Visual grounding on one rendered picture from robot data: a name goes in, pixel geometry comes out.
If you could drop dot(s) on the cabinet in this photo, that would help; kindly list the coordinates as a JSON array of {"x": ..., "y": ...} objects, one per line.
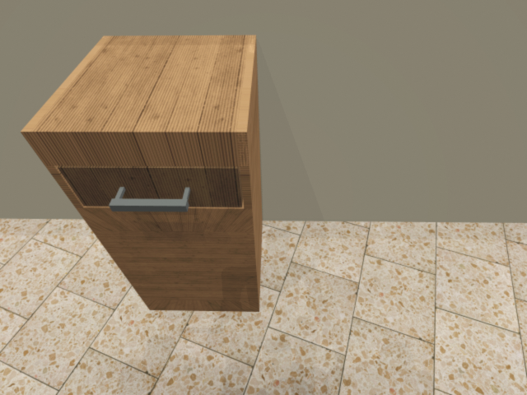
[{"x": 166, "y": 100}]

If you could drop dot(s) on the handle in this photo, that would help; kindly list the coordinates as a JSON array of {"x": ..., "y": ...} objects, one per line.
[{"x": 126, "y": 204}]

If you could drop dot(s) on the drawer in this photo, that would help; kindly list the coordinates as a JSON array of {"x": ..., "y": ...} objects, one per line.
[{"x": 210, "y": 186}]

